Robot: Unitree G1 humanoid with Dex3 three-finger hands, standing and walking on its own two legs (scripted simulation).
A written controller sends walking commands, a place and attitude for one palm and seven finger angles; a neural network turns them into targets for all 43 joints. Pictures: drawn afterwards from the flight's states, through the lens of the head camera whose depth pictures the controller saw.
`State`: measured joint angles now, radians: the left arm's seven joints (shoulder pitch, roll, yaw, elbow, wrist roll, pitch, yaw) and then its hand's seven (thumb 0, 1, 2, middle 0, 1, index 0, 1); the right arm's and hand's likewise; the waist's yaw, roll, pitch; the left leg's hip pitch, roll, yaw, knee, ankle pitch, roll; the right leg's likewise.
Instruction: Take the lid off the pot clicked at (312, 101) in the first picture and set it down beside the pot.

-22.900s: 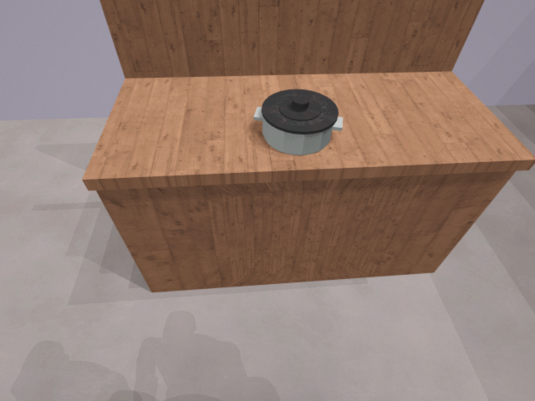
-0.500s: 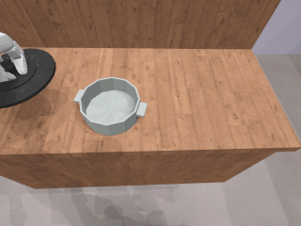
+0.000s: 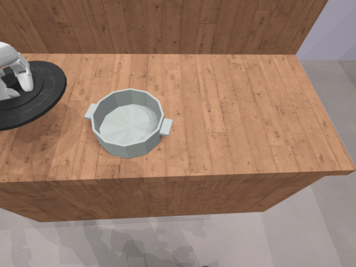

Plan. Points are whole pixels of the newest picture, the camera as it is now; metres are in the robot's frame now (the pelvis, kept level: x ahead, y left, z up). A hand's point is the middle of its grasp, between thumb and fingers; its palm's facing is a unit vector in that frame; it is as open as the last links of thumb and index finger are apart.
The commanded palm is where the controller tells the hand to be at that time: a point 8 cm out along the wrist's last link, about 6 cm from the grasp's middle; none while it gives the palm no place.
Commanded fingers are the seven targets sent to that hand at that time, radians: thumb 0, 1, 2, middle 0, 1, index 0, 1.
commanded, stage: lower the lid onto the table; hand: left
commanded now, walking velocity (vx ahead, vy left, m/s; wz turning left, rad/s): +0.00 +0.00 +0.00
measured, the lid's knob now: (10, 83) +0.48 +0.35 +0.11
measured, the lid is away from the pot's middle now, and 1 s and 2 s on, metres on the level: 0.22 0.22 0.23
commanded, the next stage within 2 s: none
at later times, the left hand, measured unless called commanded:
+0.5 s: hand (10, 100) +0.45 +0.34 +0.10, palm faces -0.45 -0.16 -0.88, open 5.2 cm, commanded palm +0.48 +0.36 +0.17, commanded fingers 0.00 0.71 0.95 -0.72 -1.11 -0.95 -1.16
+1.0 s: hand (21, 105) +0.46 +0.34 +0.07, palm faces -0.47 -0.14 -0.87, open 5.2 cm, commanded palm +0.49 +0.35 +0.13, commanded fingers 0.00 0.71 0.95 -0.72 -1.11 -0.95 -1.16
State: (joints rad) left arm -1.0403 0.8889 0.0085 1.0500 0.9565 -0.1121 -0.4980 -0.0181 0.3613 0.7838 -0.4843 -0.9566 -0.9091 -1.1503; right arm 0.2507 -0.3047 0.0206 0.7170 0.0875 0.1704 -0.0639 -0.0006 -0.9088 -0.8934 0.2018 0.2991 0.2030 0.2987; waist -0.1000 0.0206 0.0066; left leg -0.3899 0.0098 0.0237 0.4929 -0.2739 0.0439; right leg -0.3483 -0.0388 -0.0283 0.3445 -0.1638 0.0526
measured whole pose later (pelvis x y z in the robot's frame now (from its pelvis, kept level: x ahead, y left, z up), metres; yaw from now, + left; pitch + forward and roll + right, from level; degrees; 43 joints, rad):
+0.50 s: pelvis +0.00 +0.00 +0.00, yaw -1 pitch +11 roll -3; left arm -1.00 0.91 0.04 1.09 0.97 -0.15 -0.47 -0.02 0.36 0.78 -0.48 -0.96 -0.91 -1.15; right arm 0.28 -0.31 0.02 0.73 0.09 0.15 -0.10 0.00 -0.91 -0.89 0.20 0.30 0.20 0.30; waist -0.12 0.00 0.00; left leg -0.45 0.03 0.03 0.56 -0.30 0.04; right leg -0.41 -0.02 -0.02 0.39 -0.18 0.05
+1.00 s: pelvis +0.00 +0.01 -0.01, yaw -1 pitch +13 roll -3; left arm -0.98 0.89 0.05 1.10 0.99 -0.18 -0.42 -0.02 0.37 0.78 -0.48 -0.96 -0.91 -1.15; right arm 0.30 -0.29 0.02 0.73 0.08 0.16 -0.10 0.00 -0.91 -0.89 0.20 0.30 0.20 0.30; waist -0.13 0.01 -0.02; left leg -0.52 0.02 0.03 0.61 -0.32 0.05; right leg -0.48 -0.03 -0.01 0.44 -0.20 0.05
